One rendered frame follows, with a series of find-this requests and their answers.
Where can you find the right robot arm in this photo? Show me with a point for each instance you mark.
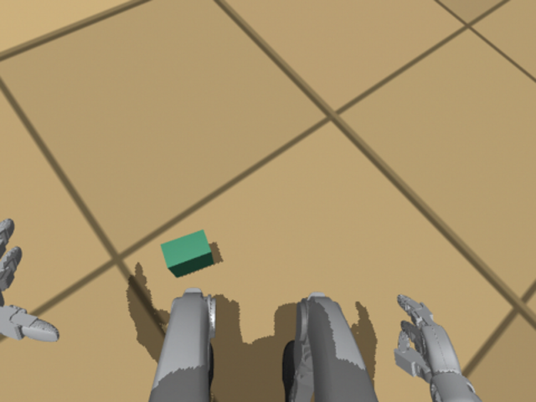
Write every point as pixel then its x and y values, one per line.
pixel 452 387

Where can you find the right robot hand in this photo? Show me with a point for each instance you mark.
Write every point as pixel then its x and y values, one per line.
pixel 434 352

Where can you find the left robot hand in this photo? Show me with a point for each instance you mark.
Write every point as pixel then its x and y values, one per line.
pixel 14 321

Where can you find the carton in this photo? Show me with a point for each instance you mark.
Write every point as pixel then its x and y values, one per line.
pixel 187 254

